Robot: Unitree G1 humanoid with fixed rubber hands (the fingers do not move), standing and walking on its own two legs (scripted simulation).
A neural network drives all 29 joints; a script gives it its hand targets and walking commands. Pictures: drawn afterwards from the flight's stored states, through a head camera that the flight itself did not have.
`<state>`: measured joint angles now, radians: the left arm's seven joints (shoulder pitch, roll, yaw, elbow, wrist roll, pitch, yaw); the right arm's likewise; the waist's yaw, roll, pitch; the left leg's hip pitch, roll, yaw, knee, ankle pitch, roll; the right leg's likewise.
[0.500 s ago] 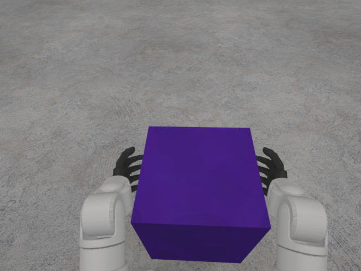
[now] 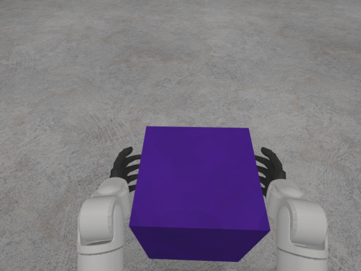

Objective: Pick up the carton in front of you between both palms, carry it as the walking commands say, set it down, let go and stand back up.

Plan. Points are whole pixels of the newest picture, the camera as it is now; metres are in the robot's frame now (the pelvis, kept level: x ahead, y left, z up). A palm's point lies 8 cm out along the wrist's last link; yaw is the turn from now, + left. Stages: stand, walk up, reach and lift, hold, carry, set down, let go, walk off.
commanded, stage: carry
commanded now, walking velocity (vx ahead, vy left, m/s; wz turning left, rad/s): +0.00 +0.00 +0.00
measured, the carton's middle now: (195, 198) +0.27 +0.00 +0.03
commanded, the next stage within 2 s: hold in 1.94 s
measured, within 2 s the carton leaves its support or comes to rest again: neither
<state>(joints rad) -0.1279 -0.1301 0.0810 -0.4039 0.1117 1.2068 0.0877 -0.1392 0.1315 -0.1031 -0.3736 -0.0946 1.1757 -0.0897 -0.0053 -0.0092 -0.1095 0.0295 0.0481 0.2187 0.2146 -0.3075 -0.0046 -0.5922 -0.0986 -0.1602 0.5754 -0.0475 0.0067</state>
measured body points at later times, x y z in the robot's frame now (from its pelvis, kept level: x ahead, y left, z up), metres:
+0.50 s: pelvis +0.23 -0.01 +0.00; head +0.21 -0.01 +0.45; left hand +0.50 +0.14 +0.08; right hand +0.51 -0.16 +0.09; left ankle +0.24 +0.10 -0.74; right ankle +0.21 -0.11 -0.74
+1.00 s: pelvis +0.26 +0.00 -0.01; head +0.24 +0.00 +0.44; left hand +0.54 +0.15 +0.07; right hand +0.54 -0.15 +0.07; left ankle +0.24 +0.10 -0.74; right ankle +0.21 -0.11 -0.74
